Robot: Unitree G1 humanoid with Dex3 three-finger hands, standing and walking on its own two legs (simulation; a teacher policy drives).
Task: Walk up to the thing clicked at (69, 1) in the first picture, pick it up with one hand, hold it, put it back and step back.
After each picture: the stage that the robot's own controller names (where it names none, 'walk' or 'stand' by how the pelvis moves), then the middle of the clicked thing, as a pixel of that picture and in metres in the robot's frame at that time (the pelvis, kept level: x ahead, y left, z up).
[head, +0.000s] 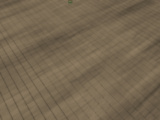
stand; out of the picture +2.30 +0.25 -0.72
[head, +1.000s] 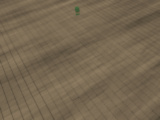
walk; (77, 11) +2.17 +0.28 -0.72
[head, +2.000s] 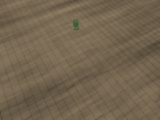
walk; (75, 25) +1.53 +0.22 -0.71
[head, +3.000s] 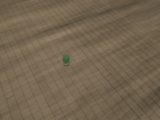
walk; (66, 60) +1.01 +0.21 -0.70
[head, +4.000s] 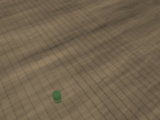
walk; (57, 97) +0.62 +0.21 -0.71
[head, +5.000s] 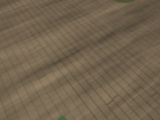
stand; out of the picture +0.39 +0.20 -0.71
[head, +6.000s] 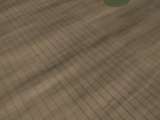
walk; out of the picture +0.37 +0.21 -0.72
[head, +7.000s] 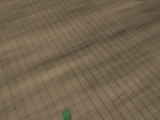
stand; (67, 115) +0.42 +0.16 -0.70
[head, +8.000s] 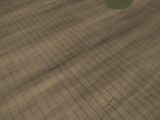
stand; out of the picture +0.41 +0.22 -0.72
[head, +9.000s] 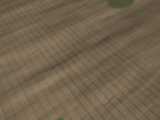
stand; out of the picture +0.43 +0.21 -0.73
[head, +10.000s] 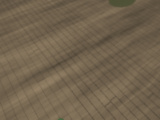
stand; out of the picture +0.41 +0.21 -0.73
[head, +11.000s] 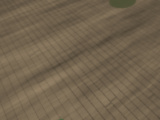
stand; out of the picture +0.41 +0.21 -0.73
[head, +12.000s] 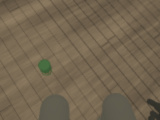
go down; (45, 67) +0.48 +0.20 -0.45
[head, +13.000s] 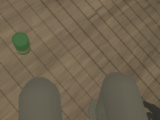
go down; (22, 44) +0.50 +0.23 -0.30
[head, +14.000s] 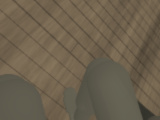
close in; out of the picture +0.48 +0.28 -0.24
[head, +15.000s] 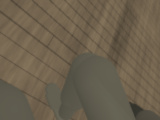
close; out of the picture +0.48 +0.30 -0.23
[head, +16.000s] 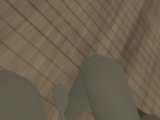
lift; out of the picture +0.45 +0.27 -0.23
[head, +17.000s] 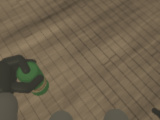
lift; (34, 79) +0.34 +0.18 -0.03
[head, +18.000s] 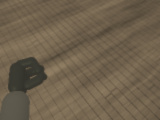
hold; out of the picture +0.29 +0.18 -0.40
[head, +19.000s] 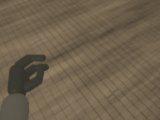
stand; out of the picture +0.16 -0.03 -0.70
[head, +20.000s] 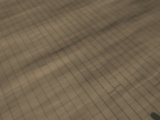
crouch; out of the picture +0.14 -0.02 -0.67
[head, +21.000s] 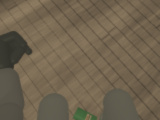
crouch; (84, 117) +0.20 -0.01 -0.46
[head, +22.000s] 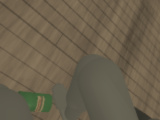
lower; (33, 101) +0.23 +0.02 -0.26
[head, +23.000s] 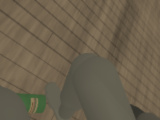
lower; (27, 103) +0.24 +0.02 -0.26
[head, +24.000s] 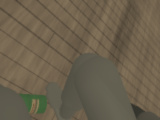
lower; (28, 103) +0.23 +0.02 -0.26
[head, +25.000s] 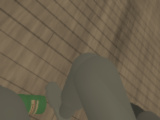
lower; (27, 104) +0.23 +0.02 -0.26
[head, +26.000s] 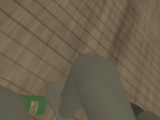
loosen; (27, 104) +0.23 +0.02 -0.26
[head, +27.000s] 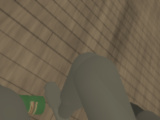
withdraw; (26, 104) +0.23 +0.02 -0.26
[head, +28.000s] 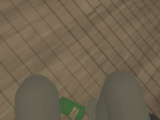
walk; (70, 108) +0.22 +0.00 -0.31
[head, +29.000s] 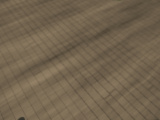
stand; out of the picture +0.12 -0.02 -0.68
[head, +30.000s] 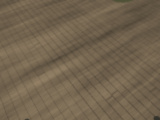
stand; out of the picture +0.13 +0.00 -0.69
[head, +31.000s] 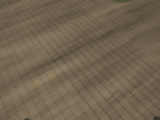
stand; out of the picture +0.13 -0.01 -0.69
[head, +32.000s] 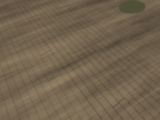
stand; out of the picture +0.15 -0.03 -0.75
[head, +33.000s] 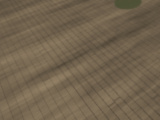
stand; out of the picture +0.12 +0.00 -0.75
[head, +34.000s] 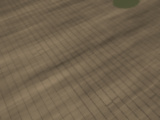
walk; out of the picture +0.12 +0.01 -0.75
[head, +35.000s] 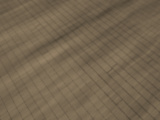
walk; out of the picture +0.29 -0.02 -0.73
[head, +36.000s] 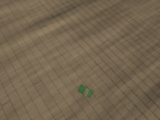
walk; (85, 91) +0.56 -0.01 -0.73
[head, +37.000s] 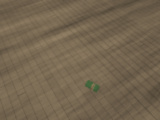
stand; (92, 86) +0.76 -0.02 -0.73
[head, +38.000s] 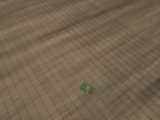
stand; (87, 88) +0.77 +0.00 -0.75
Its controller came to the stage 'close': yes
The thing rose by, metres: 0.69
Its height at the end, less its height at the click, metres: -0.02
